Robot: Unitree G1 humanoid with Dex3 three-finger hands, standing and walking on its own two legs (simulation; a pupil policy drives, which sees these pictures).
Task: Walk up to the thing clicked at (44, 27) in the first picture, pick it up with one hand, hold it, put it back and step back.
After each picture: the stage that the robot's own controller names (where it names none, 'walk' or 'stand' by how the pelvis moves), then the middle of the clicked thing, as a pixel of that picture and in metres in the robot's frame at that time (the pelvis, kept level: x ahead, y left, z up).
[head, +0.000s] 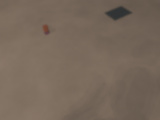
stand; (46, 29) +1.69 +0.57 -0.72
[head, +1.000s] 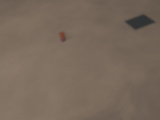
walk; (62, 36) +1.62 +0.47 -0.72
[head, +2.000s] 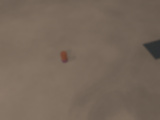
walk; (64, 57) +1.13 +0.32 -0.71
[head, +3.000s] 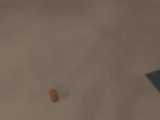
walk; (53, 95) +0.71 +0.28 -0.70
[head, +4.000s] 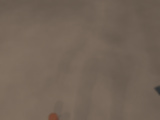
walk; (53, 119) +0.45 +0.23 -0.71
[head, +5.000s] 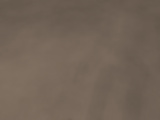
stand; out of the picture +0.38 +0.22 -0.72
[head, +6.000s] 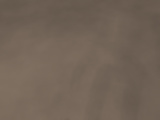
stand; out of the picture +0.37 +0.23 -0.72
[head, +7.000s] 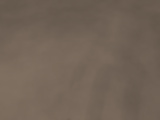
stand; out of the picture +0.38 +0.23 -0.73
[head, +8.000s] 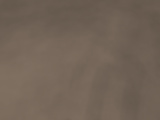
stand; out of the picture +0.37 +0.23 -0.73
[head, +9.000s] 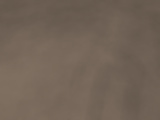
stand; out of the picture +0.36 +0.23 -0.73
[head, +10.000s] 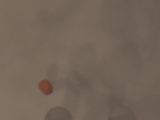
go down; (46, 87) +0.43 +0.22 -0.49
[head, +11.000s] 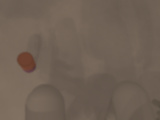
go down; (27, 63) +0.46 +0.26 -0.32
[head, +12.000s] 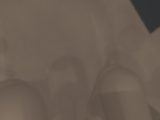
close in; out of the picture +0.43 +0.30 -0.23
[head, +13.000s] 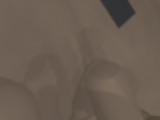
close; out of the picture +0.43 +0.31 -0.22
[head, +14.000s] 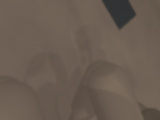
lift; out of the picture +0.40 +0.29 -0.23
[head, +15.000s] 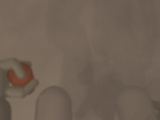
lift; (23, 80) +0.33 +0.24 -0.06
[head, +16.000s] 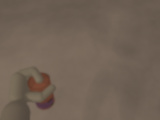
hold; (42, 91) +0.32 +0.17 +0.04
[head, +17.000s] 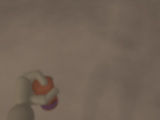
hold; (46, 94) +0.33 +0.17 +0.00
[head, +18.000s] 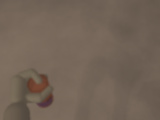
crouch; (41, 91) +0.34 +0.18 -0.04
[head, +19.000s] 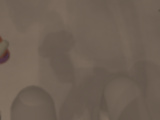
lower; out of the picture +0.46 +0.26 -0.11
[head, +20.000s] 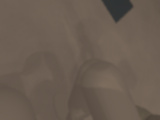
lower; out of the picture +0.42 +0.31 -0.23
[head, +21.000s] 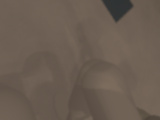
lower; out of the picture +0.42 +0.31 -0.23
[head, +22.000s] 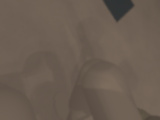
lower; out of the picture +0.42 +0.31 -0.23
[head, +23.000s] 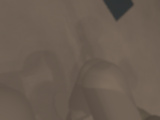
lower; out of the picture +0.43 +0.32 -0.23
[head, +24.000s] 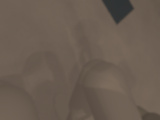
open; out of the picture +0.42 +0.30 -0.23
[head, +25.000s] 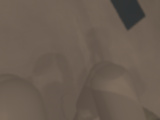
stand; out of the picture +0.42 +0.30 -0.23
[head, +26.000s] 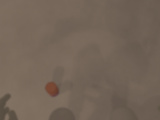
walk; (52, 89) +0.43 +0.22 -0.50
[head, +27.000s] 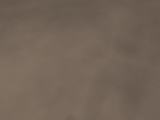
stand; out of the picture +0.39 +0.19 -0.67
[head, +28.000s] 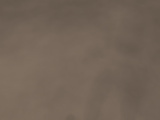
stand; out of the picture +0.39 +0.20 -0.67
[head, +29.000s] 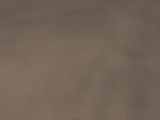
stand; out of the picture +0.41 +0.18 -0.72
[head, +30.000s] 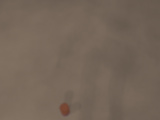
walk; (64, 109) +0.44 +0.16 -0.70
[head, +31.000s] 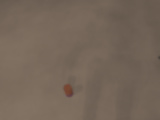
walk; (68, 90) +0.65 +0.23 -0.70
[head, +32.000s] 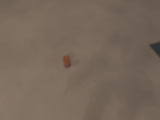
stand; (66, 62) +0.99 +0.22 -0.70
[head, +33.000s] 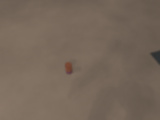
stand; (68, 68) +0.99 +0.20 -0.71
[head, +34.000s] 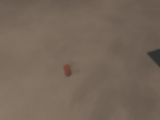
stand; (67, 70) +1.01 +0.23 -0.73
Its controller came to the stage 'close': yes
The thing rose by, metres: 0.71
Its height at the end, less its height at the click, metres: +0.00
